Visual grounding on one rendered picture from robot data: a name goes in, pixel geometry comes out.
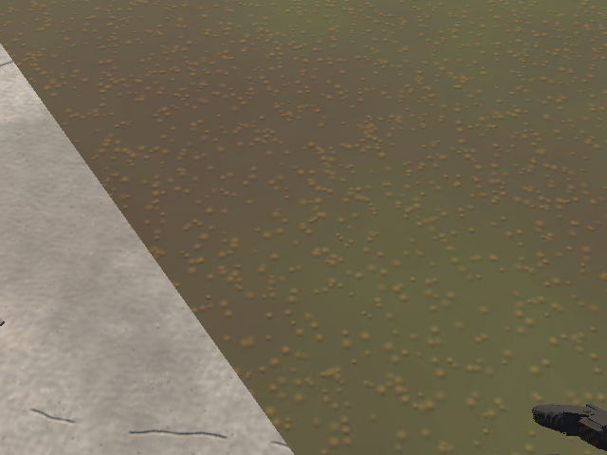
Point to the right robot hand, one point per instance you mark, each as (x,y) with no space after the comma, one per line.
(589,423)

